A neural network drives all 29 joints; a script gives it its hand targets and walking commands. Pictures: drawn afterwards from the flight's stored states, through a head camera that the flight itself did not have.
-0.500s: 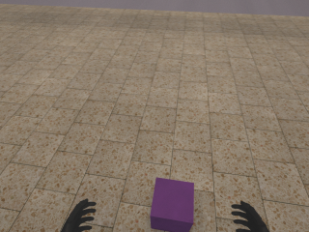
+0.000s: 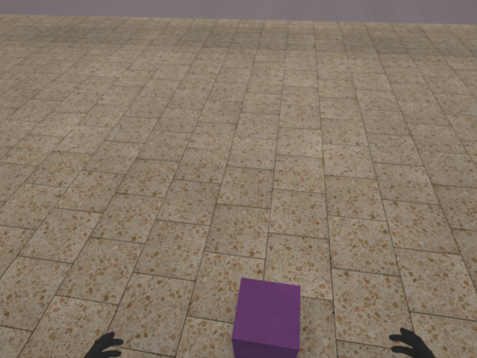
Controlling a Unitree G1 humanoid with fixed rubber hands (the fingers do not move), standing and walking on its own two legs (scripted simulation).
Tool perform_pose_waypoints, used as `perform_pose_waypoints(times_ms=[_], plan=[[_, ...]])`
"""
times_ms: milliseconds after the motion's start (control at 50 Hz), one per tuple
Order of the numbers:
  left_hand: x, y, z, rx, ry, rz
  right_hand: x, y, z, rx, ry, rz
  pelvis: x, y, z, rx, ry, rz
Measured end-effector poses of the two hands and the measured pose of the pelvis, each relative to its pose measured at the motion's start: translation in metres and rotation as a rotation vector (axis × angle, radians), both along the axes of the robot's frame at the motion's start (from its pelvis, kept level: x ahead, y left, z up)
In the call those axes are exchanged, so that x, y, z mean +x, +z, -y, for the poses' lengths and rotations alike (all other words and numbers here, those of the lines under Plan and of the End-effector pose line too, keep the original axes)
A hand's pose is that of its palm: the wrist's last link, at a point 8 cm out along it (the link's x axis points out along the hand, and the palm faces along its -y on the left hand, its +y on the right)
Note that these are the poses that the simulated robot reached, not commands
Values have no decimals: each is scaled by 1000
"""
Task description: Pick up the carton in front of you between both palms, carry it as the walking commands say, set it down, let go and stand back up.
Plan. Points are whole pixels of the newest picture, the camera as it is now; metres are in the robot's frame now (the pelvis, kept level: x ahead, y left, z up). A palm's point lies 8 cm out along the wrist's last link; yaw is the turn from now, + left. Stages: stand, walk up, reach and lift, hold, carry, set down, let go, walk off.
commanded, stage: stand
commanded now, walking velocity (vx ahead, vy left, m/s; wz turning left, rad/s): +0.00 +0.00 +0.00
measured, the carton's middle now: (266, 323) +0.40 -0.05 -0.65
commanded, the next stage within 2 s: none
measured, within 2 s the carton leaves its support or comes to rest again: neither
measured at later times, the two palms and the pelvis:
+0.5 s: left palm out of the picture +0.10 +0.28 -0.09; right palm out of the picture +0.12 -0.30 -0.09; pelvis +0.00 -0.01 +0.00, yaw +0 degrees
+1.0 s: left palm out of the picture +0.08 +0.29 -0.09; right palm out of the picture +0.08 -0.31 -0.10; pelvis -0.02 -0.01 +0.01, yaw +0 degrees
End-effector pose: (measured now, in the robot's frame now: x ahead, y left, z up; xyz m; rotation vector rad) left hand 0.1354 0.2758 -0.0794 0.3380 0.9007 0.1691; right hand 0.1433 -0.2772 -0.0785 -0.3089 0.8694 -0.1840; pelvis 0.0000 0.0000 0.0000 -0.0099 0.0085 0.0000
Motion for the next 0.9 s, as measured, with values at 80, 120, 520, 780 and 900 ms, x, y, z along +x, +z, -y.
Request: perform_pose_waypoints(times_ms=[80,120,520,780,900], plan=[[-11,0,-11,30,23,-31,-5,-5,7,-9,5,-26,0,0,2,4,4,-2],[-15,-1,-13,35,32,-36,-8,-8,9,-11,11,-45,0,0,3,5,9,-2],[-37,-13,-6,18,62,-124,-25,-12,25,-31,-7,-117,-3,5,11,7,7,31],[-47,-14,-13,23,73,-160,-46,-15,34,-49,-24,-182,-9,7,11,7,8,44],[-49,-13,-16,26,67,-161,-55,-15,36,-50,-32,-193,-12,8,11,7,5,50]])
